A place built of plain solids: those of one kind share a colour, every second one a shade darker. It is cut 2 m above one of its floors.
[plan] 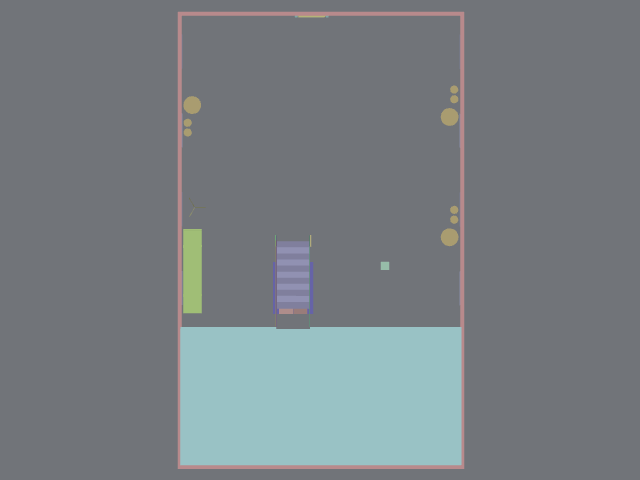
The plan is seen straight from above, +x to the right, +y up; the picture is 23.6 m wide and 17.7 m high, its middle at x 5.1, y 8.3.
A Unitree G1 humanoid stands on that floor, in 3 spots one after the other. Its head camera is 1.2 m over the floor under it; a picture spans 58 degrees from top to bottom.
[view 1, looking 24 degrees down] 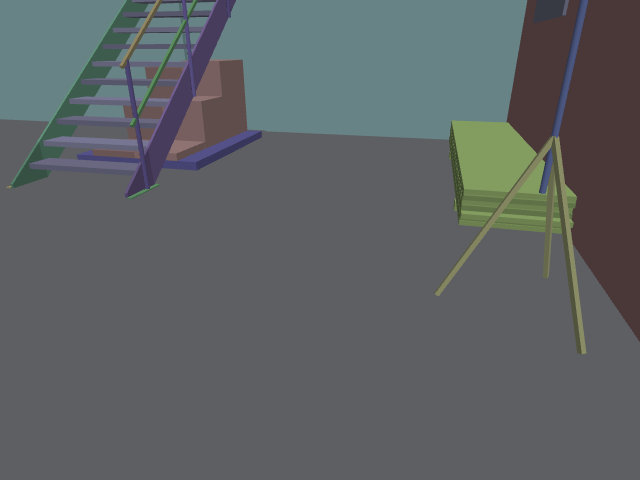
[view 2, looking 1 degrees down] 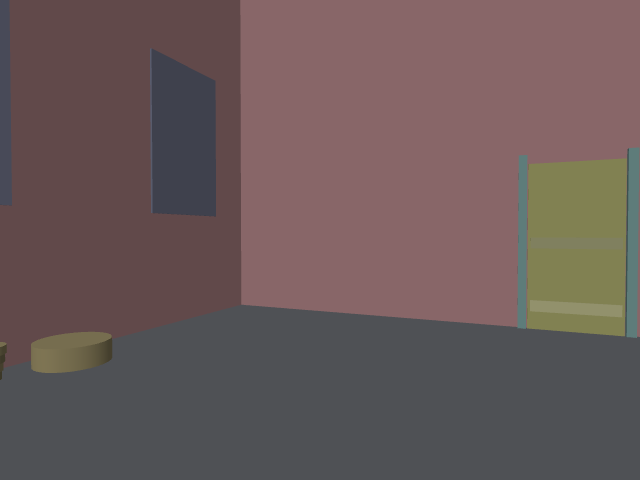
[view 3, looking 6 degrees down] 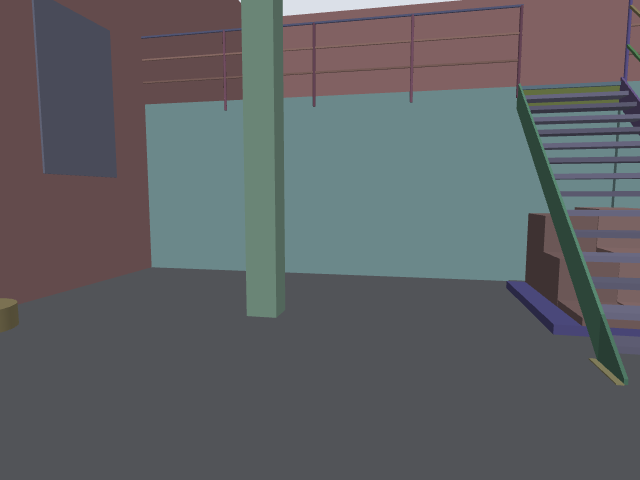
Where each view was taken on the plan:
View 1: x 1.00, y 11.55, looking -76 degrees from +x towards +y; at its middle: ground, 2.95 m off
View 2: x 4.11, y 10.55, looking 114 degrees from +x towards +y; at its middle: wall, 6.59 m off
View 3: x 6.07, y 11.45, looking -78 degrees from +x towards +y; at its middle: loft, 6.53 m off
